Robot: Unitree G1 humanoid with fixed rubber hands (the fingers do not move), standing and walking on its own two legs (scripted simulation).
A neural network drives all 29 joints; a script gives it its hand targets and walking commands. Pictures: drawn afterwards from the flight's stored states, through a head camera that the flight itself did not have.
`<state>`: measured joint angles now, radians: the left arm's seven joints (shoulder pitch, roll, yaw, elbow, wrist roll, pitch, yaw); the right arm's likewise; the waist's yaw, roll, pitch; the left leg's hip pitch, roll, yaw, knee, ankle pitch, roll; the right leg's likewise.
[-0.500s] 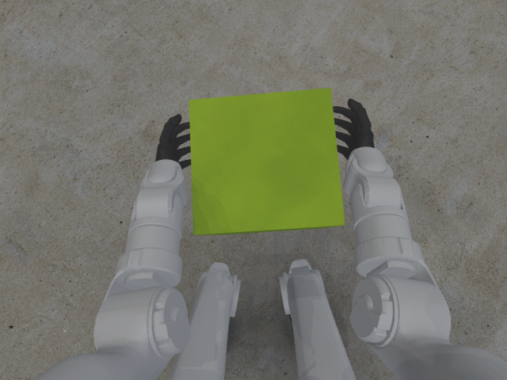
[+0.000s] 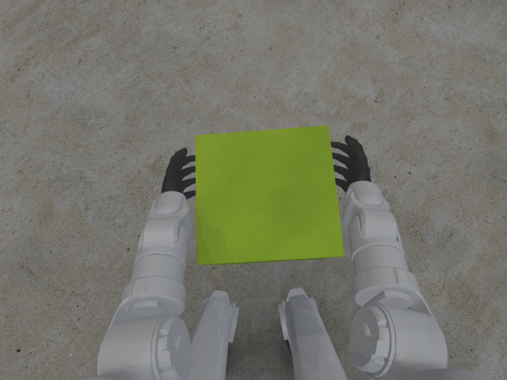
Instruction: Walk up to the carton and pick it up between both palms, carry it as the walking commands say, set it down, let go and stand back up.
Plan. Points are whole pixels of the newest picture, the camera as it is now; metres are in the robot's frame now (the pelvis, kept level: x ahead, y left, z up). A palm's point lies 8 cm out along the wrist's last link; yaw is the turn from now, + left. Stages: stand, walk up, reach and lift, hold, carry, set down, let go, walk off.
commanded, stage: reach and lift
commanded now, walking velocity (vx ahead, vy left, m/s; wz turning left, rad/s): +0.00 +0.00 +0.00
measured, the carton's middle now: (266, 207) +0.40 -0.01 -0.13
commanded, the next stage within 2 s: none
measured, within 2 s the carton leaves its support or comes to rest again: neither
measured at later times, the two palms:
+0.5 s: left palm (161, 189) +0.38 +0.14 +0.02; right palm (374, 178) +0.39 -0.16 +0.03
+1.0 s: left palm (142, 178) +0.36 +0.14 +0.09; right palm (399, 169) +0.37 -0.16 +0.10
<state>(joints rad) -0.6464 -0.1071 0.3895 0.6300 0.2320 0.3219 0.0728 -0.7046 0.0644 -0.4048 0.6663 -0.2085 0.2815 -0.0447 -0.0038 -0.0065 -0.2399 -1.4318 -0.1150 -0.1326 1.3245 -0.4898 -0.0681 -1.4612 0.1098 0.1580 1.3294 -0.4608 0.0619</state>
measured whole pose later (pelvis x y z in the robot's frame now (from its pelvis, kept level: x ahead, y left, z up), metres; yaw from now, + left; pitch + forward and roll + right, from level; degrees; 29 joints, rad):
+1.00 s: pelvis +0.04 +0.00 +0.12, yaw -2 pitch +16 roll +1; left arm -0.38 -0.18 0.35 0.51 0.30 0.39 0.03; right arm -0.42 0.16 -0.39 0.53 -0.32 0.34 0.00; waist 0.02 0.00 -0.13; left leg -0.66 -0.06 -0.14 0.66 -0.29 -0.04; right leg -0.70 0.07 0.19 0.68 -0.26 0.03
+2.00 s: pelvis +0.05 +0.00 +0.16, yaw -1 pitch -6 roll +0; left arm -0.29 -0.16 0.22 0.30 0.32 0.77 0.00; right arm -0.30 0.16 -0.26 0.29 -0.33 0.75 0.01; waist 0.01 0.02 -0.02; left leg -0.04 -0.03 -0.15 0.33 -0.19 -0.02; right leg -0.07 0.04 0.16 0.35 -0.17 0.02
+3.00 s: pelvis +0.05 +0.00 +0.16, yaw -1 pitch -7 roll +0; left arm -0.25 -0.15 0.18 0.24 0.29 0.77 0.01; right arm -0.26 0.15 -0.22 0.21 -0.31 0.77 0.02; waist 0.01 0.01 0.01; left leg -0.03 -0.03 -0.14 0.34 -0.19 -0.02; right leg -0.06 0.03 0.15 0.35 -0.17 0.02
